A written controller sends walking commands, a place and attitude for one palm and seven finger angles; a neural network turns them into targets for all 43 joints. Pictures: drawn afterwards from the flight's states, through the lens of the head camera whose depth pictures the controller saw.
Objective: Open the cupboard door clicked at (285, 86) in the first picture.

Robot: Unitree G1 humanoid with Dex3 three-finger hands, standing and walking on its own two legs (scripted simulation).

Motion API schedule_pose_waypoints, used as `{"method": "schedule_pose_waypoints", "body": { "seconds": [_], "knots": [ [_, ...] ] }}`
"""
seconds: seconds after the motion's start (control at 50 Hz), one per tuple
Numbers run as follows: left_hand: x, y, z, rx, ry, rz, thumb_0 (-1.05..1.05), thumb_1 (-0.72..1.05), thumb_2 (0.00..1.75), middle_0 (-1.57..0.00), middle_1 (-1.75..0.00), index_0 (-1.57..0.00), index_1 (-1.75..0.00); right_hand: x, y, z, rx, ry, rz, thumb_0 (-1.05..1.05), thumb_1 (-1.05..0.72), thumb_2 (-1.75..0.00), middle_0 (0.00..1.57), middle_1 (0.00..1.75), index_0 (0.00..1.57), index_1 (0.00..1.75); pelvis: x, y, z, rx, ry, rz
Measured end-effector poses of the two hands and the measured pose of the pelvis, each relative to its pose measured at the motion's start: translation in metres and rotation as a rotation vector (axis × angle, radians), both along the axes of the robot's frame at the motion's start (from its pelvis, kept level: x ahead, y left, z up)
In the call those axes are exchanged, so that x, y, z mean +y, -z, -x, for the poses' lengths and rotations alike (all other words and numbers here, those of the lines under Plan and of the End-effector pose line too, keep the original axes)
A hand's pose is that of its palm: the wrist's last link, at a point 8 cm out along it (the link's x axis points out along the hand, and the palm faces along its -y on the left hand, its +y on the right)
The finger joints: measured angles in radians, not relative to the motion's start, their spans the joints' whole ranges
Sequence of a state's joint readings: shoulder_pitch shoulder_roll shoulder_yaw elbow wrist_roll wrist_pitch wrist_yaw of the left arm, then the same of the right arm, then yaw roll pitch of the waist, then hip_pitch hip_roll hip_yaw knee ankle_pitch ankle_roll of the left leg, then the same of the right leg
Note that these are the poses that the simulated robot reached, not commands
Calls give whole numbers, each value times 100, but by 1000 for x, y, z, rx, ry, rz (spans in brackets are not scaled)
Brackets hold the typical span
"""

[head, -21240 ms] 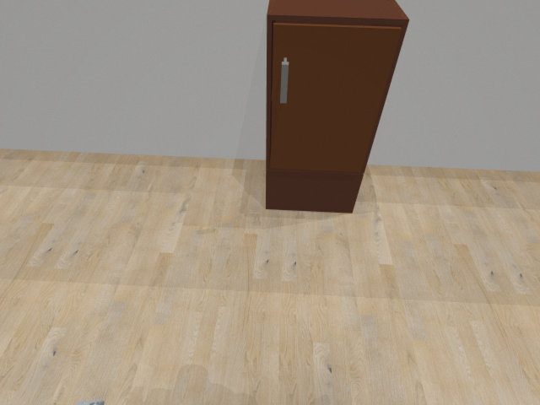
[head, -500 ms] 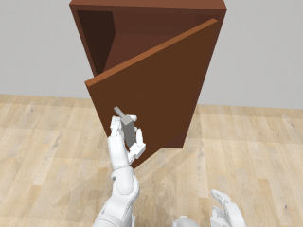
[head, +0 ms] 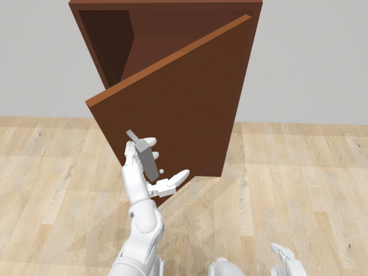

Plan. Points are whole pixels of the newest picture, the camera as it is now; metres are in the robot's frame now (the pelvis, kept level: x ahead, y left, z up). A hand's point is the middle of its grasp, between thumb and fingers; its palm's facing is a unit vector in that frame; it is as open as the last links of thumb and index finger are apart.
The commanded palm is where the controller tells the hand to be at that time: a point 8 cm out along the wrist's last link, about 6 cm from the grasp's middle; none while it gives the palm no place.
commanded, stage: open thumb and fingers to let go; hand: left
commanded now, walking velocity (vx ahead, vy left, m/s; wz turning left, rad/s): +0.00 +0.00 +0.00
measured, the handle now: (142, 156) +0.37 +0.11 +0.04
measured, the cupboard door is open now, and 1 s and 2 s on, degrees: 45 48 47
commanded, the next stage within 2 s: slide the hand sideways off the handle in 0.38 s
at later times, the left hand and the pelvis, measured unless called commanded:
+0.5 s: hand (159, 175) +0.32 +0.06 +0.03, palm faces +0.27 -0.96 -0.02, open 14.8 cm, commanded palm +0.28 +0.11 +0.03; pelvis +0.00 +0.02 +0.00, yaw -1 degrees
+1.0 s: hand (150, 201) +0.27 +0.08 +0.03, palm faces -0.12 -0.99 -0.01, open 16.3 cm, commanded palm +0.25 +0.14 +0.03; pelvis -0.01 +0.04 -0.01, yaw -2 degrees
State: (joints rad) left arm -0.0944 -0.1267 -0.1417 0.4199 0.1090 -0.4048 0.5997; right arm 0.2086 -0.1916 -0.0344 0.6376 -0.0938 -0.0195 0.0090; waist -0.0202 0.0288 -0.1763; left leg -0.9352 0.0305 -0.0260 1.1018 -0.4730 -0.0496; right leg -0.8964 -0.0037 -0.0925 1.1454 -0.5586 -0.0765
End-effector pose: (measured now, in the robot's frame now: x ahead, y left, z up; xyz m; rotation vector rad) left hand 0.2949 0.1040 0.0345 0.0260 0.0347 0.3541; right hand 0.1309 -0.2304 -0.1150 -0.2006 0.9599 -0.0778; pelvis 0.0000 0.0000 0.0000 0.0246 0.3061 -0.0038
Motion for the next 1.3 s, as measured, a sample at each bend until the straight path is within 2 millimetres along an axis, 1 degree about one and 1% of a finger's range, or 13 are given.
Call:
{"method": "schedule_pose_waypoints", "body": {
  "seconds": [0.08, 0.18, 0.32, 0.5, 0.54, 0.64, 0.7, 0.76, 0.84, 0.92, 1.0, 1.12, 1.3],
  "knots": [
    [1, 0, 1, 3, 11, 2, 0, -26, 40, -31, -121, -32, -121, 2, 0, 2, 5, 8, -2, 1, -91, -90, 20, 30, 20, 30, 2, -1, -1, 0, 4, 1],
    [3, -1, 2, 5, 22, 4, 0, -40, 34, -28, -108, -30, -108, 9, -3, -1, -11, 7, -9, 1, -91, -90, 20, 30, 20, 30, 6, -1, -2, -2, 7, 5],
    [3, 0, 3, 1, 49, 4, -1, -47, 31, -25, -82, -27, -81, 21, -8, -12, -53, -9, -15, 1, -91, -90, 20, 30, 20, 30, 13, 0, -1, -6, 9, 14],
    [6, -1, 6, 8, 82, 11, -1, -49, 30, -36, -58, -36, -63, 36, -13, -22, -95, -30, -26, 1, -91, -90, 20, 30, 20, 30, 21, 1, 1, -13, 11, 24],
    [8, 0, 8, -3, 151, -7, -1, -49, 30, -36, -54, -33, -59, 37, -14, -22, -97, -34, -28, 1, -91, -90, 20, 30, 20, 30, 23, 2, 2, -14, 7, 24],
    [18, 1, 17, -36, 496, -50, -1, -49, 30, -27, -42, -22, -45, 35, -13, -14, -100, -7, -23, 1, -91, -90, 20, 30, 20, 30, 28, 6, 6, -22, 2, 31],
    [20, 2, 20, -23, 540, 16, -1, -50, 30, -22, -37, -18, -39, 33, -13, -8, -100, 17, -18, 1, -91, -90, 20, 30, 20, 30, 34, 6, 8, -32, 6, 36],
    [20, 2, 23, -17, 506, 63, -1, -50, 30, -19, -34, -17, -35, 34, -14, -3, -96, 24, -11, 1, -91, -90, 20, 30, 20, 30, 38, 6, 9, -31, 13, 35],
    [19, -1, 28, -43, 489, 55, -1, -50, 30, -17, -31, -17, -33, 36, -15, 1, -97, 25, -8, 1, -91, -90, 20, 30, 20, 30, 41, 8, 10, -25, 21, 32],
    [23, -1, 36, -54, 482, 36, -1, -50, 30, -15, -30, -17, -31, 41, -16, 0, -101, 20, -15, 1, -91, -90, 20, 30, 20, 30, 43, 10, 11, -27, 23, 33],
    [31, 3, 42, -30, 478, 21, -1, -50, 30, -15, -30, -16, -30, 46, -16, -5, -110, 12, -20, 1, -91, -90, 20, 30, 20, 30, 44, 11, 12, -30, 22, 36],
    [41, 2, 49, -18, 483, 27, -1, -50, 30, -17, -31, -17, -31, 51, -20, -15, -140, 3, -25, 1, -91, -90, 20, 30, 20, 30, 44, 10, 11, -32, 19, 40],
    [55, 1, 63, -5, 459, 35, -1, -50, 30, -18, -31, -19, -31, 48, -26, -31, -181, -7, -17, 1, -90, -90, 20, 30, 20, 30, 40, 11, 4, -26, 17, 41]
  ]
}}
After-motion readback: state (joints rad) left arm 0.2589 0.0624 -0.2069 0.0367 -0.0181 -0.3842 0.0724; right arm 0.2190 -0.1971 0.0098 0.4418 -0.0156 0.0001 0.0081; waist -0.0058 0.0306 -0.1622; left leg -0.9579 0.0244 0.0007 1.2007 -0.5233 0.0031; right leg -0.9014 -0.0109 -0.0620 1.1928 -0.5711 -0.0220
